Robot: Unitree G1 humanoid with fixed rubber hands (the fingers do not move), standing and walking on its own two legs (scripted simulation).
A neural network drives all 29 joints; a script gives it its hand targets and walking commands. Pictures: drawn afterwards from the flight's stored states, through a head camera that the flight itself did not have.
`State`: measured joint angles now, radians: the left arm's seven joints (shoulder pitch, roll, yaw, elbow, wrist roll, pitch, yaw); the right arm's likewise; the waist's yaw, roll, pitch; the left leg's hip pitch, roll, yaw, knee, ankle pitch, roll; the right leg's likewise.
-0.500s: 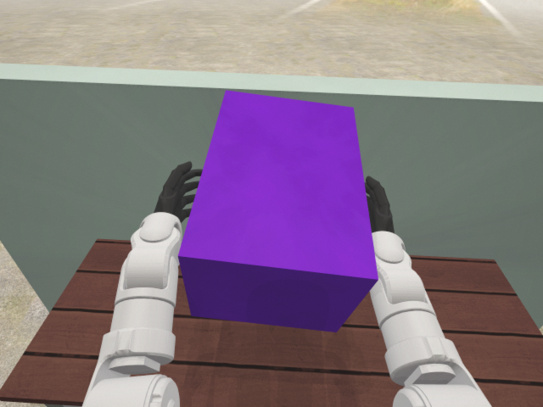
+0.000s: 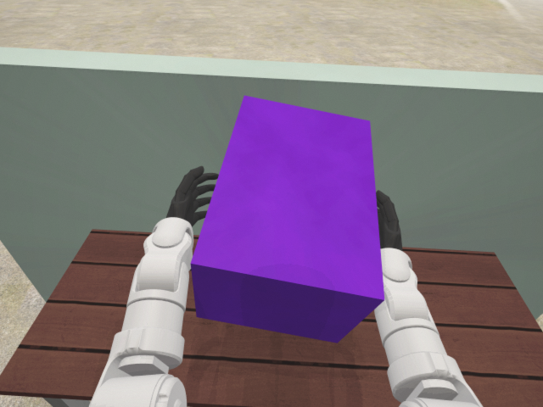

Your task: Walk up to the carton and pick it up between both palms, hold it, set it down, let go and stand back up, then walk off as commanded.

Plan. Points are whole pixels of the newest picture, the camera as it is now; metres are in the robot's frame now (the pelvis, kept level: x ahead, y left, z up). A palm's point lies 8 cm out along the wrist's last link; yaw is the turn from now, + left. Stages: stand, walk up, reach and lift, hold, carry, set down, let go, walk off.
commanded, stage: set down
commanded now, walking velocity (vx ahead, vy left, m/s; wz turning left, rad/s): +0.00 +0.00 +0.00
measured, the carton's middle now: (288, 213) +0.40 -0.01 +0.12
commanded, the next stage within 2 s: none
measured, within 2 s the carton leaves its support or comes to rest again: neither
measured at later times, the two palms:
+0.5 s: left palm (187, 231) +0.37 +0.14 +0.10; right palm (383, 261) +0.34 -0.16 +0.08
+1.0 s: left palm (200, 241) +0.40 +0.13 +0.06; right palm (380, 278) +0.34 -0.17 +0.03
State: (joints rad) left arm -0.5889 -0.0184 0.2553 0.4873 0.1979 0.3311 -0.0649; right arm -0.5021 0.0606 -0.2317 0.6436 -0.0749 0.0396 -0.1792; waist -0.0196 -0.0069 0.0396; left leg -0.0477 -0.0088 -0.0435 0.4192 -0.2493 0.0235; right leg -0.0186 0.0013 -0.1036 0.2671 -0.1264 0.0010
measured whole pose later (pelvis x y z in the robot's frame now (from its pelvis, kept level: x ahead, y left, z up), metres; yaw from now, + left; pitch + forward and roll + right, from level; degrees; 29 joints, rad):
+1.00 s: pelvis +0.02 +0.00 +0.00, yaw +0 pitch +0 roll -2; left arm -0.59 -0.02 0.26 0.76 0.20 0.02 -0.09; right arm -0.43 0.10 -0.34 0.84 -0.17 -0.28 -0.21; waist -0.02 -0.01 0.05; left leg -0.16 -0.01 -0.04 0.42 -0.26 0.03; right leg -0.13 0.00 -0.10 0.27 -0.13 0.00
